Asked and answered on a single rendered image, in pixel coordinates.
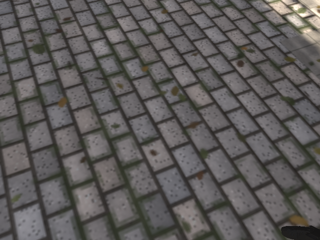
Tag robot right hand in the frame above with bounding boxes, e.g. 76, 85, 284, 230
281, 225, 320, 240

